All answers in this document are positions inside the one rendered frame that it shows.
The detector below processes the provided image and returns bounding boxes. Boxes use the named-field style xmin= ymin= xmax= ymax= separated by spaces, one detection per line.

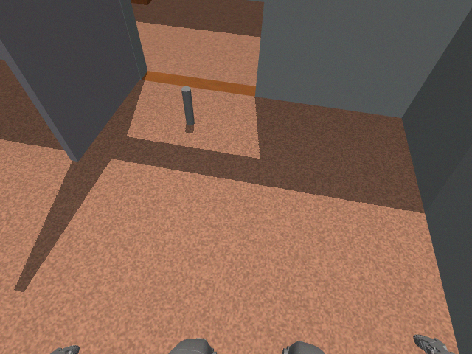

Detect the can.
xmin=181 ymin=86 xmax=195 ymax=125

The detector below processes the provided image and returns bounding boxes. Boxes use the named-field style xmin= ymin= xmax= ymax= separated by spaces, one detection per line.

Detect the right robot hand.
xmin=413 ymin=335 xmax=455 ymax=354

